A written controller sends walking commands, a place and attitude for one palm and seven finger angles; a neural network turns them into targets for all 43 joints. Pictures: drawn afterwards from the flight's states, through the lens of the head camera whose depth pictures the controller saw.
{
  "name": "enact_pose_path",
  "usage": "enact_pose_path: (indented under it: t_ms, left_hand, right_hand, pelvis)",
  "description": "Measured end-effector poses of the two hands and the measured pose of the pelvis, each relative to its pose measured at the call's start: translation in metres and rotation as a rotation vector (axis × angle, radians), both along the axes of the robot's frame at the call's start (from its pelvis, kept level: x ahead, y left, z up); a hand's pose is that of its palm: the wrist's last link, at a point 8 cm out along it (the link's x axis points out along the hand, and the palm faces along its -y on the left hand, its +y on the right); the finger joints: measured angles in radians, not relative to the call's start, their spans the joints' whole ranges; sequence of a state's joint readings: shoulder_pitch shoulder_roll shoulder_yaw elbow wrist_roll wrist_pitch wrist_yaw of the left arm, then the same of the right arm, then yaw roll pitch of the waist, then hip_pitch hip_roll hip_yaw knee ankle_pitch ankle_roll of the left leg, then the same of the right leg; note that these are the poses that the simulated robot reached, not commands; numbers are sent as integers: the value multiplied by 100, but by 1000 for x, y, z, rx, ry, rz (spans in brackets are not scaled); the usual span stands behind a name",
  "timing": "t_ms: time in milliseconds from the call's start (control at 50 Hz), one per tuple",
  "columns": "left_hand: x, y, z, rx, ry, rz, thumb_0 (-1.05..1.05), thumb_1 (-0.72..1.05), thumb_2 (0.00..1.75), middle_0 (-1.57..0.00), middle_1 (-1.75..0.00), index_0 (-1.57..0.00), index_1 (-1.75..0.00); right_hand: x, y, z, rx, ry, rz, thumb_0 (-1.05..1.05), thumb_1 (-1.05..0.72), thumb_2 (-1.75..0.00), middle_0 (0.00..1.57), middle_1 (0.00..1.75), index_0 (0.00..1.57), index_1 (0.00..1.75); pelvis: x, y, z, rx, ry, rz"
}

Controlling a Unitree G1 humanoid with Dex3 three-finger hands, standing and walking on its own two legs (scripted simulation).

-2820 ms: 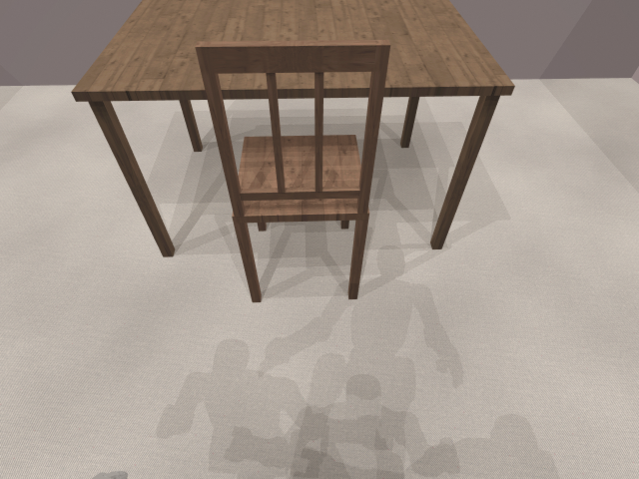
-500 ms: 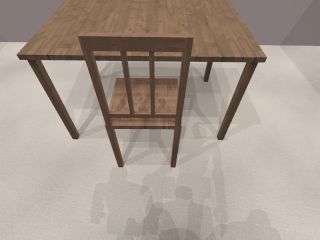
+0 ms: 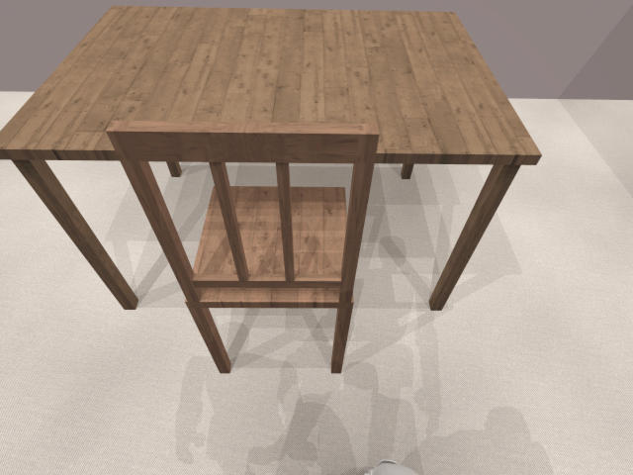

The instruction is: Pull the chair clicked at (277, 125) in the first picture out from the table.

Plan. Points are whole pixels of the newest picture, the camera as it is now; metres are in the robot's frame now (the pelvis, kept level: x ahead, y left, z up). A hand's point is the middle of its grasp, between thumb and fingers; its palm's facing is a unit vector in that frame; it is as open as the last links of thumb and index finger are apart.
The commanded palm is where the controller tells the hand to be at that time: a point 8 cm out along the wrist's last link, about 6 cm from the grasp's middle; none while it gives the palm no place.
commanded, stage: come to a stop and stand still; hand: left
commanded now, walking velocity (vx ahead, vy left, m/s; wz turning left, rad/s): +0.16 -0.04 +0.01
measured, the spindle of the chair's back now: (232, 227) +0.53 +0.18 -0.06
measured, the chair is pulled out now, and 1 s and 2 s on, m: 0.00 0.00 0.00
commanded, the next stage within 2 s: none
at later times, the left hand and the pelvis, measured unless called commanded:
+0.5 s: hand out of the picture +0.09 +0.19 -0.19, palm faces +0.09 -0.97 -0.20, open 7.4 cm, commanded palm none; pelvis +0.05 +0.00 -0.01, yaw +1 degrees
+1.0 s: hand out of the picture +0.02 +0.17 -0.17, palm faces +0.01 -0.98 -0.20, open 7.4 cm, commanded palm none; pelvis +0.03 -0.01 +0.00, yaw +0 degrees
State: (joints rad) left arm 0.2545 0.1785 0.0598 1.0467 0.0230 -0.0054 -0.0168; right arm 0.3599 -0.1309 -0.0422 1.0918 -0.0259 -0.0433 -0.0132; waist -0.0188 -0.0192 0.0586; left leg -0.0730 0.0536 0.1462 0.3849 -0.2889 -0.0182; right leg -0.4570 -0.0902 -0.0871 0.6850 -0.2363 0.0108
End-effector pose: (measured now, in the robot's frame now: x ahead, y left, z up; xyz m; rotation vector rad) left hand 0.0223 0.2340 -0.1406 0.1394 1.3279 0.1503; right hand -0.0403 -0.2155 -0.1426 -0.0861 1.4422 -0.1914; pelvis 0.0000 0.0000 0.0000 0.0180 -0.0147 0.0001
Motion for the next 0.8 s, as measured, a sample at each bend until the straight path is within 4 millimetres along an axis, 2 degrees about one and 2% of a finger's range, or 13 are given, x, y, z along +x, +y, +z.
enact_pose_path:
  t_ms: [60, 100, 160, 240, 360, 460, 520, 640, 720, 800]
  left_hand:
    - [29, -12, -8, 30, -30, -12, 1, 91, 90, -20, -30, -20, -30]
    - [41, -22, -9, 38, -44, 0, 1, 91, 90, -20, -30, -20, -30]
    - [49, -35, -4, 40, -31, 14, 1, 92, 90, -20, -30, -20, -30]
    - [57, -41, 1, 46, 5, 14, 1, 93, 90, -20, -30, -20, -30]
    - [66, -33, 0, 40, -16, 45, 1, 93, 90, -20, -30, -20, -30]
    - [63, -11, -9, 29, -26, 57, 1, 91, 90, -21, -30, -20, -30]
    - [59, 5, -19, 15, -20, 62, 1, 91, 90, -20, -30, -20, -30]
    - [46, 22, -13, 4, 9, 61, 1, 91, 90, -20, -30, -20, -30]
    - [30, 22, -9, -2, 59, 43, 1, 91, 90, -20, -30, -20, -30]
    - [18, 16, -8, 0, 98, 23, 1, 91, 90, -20, -30, -20, -30]
  right_hand:
    - [5, -14, -17, 25, 61, -16, 1, -92, -90, 20, 30, 20, 29]
    - [16, -23, -24, 29, 88, -8, 1, -92, -90, 20, 30, 20, 29]
    - [46, -35, -22, 12, 66, 4, 1, -92, -90, 20, 30, 20, 29]
    - [93, -40, -15, 0, -15, 9, 1, -92, -90, 20, 30, 19, 29]
    - [151, -39, -7, -25, -113, 62, 1, -93, -90, 20, 30, 19, 29]
    - [182, -29, 6, -64, -210, 96, 1, -93, -90, 20, 30, 19, 29]
    - [186, -17, 10, -89, -256, 111, 1, -92, -90, 20, 30, 19, 29]
    - [169, 10, 20, -76, -221, 138, 0, -92, -90, 20, 30, 20, 29]
    - [158, 12, 20, -76, -210, 110, 0, -93, -90, 20, 30, 20, 29]
    - [137, 6, 15, -68, -179, 75, 0, -93, -90, 20, 30, 20, 29]
  pelvis:
    - [24, -18, -14, 16, -2, 5]
    - [34, -24, -18, -3, -10, 11]
    - [47, -29, -12, -13, -13, 10]
    - [58, -33, -5, -9, -1, 8]
    - [61, -25, -2, -10, -2, 10]
    - [56, -9, -5, -15, -7, 11]
    - [53, 4, -10, -24, -14, 12]
    - [49, 16, 1, -26, -1, 13]
    - [47, 19, 5, -28, 11, 2]
    - [41, 16, 4, -22, 15, -4]
